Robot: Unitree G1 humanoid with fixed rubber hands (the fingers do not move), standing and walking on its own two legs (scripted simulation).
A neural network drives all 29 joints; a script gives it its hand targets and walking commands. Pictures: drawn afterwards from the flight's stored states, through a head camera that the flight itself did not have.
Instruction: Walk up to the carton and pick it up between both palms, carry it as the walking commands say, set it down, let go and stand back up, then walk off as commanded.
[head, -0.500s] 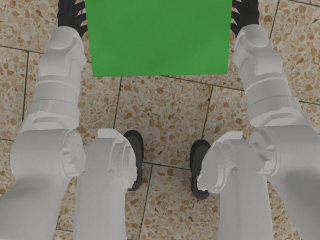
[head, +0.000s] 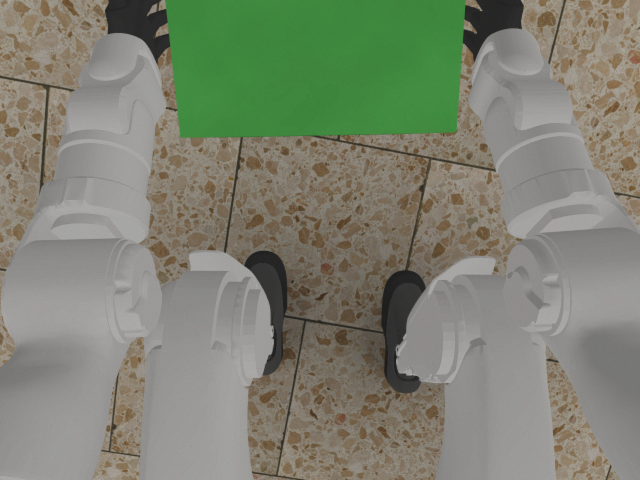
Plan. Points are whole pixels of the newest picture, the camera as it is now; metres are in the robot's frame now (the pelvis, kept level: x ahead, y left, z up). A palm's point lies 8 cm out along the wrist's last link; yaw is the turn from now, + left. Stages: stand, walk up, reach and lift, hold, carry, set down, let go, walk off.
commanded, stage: set down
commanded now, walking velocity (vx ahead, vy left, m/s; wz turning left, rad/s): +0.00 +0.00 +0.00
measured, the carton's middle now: (316, 68) +0.53 +0.05 -0.23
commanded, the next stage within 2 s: none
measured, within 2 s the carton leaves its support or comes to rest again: rests again in 0.32 s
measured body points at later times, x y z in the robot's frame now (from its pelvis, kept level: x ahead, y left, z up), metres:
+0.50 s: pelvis +0.01 +0.00 -0.01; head +0.36 +0.03 +0.26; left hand +0.55 +0.23 -0.16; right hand +0.57 -0.13 -0.17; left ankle +0.14 +0.12 -0.33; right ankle +0.11 -0.12 -0.33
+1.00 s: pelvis +0.01 +0.00 +0.00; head +0.37 +0.02 +0.26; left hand +0.54 +0.23 -0.17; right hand +0.56 -0.13 -0.17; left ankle +0.14 +0.12 -0.33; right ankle +0.11 -0.12 -0.33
